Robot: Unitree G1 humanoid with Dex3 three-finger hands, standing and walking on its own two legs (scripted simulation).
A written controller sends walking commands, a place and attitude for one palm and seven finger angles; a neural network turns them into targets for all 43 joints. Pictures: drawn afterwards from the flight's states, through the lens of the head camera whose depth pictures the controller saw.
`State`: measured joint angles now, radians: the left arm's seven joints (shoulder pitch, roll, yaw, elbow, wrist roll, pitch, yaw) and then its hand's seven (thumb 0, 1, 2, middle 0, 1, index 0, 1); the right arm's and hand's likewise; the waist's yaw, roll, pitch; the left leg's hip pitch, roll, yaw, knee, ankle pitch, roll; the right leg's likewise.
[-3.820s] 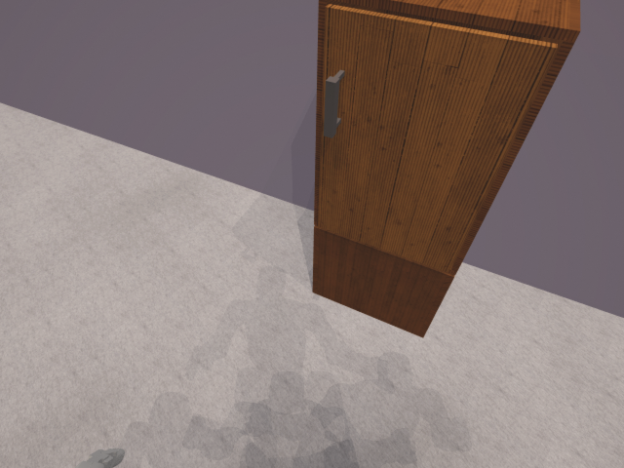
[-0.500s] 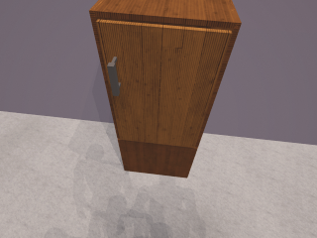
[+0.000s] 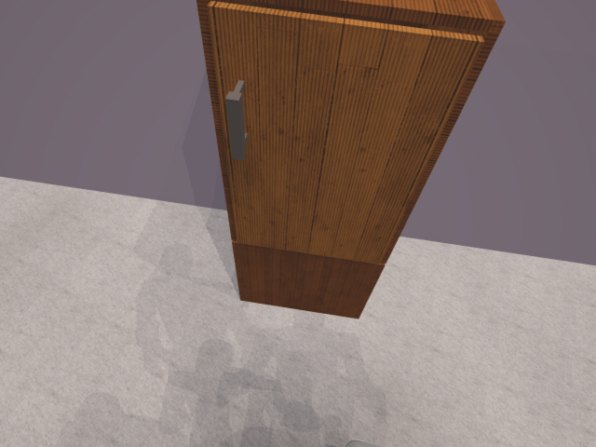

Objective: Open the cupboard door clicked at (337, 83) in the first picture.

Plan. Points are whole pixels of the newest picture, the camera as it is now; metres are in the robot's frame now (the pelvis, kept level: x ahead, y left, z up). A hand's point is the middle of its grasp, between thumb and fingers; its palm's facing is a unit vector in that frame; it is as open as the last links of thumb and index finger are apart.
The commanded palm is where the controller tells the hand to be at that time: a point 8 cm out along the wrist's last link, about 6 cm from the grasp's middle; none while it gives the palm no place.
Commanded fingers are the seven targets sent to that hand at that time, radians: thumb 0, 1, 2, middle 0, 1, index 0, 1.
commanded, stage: come to a stop and stand still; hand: left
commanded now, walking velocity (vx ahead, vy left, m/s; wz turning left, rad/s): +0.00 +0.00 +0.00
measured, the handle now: (239, 121) +0.60 +0.15 +0.08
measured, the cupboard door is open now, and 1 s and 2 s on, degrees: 0 0 0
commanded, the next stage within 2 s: look again from close up in 0.28 s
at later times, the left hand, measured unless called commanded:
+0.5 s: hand out of the picture -0.04 +0.17 -0.16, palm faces +0.01 -0.98 -0.22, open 7.4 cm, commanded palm none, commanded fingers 0.00 0.90 0.90 -0.20 -0.30 -0.20 -0.30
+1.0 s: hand out of the picture -0.09 +0.17 -0.17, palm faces +0.05 -0.99 -0.16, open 7.4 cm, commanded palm none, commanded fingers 0.00 0.90 0.90 -0.20 -0.30 -0.20 -0.30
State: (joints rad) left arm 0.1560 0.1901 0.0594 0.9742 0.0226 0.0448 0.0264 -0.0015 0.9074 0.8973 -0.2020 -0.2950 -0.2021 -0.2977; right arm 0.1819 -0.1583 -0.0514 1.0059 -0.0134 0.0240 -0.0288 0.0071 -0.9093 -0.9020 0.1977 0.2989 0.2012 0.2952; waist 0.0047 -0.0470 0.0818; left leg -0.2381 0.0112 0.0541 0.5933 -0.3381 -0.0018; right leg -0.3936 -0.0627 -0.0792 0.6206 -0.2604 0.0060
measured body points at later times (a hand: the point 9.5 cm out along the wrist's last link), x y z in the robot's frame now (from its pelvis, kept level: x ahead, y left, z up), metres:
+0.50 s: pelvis -0.04 +0.00 +0.01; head -0.04 -0.01 +0.46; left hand -0.04 +0.22 -0.14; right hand -0.03 -0.23 -0.15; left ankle -0.02 +0.11 -0.73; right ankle -0.06 -0.12 -0.73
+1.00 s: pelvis -0.07 +0.00 +0.01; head -0.08 +0.02 +0.46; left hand -0.09 +0.22 -0.16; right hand -0.07 -0.22 -0.14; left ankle -0.02 +0.11 -0.73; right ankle -0.06 -0.12 -0.73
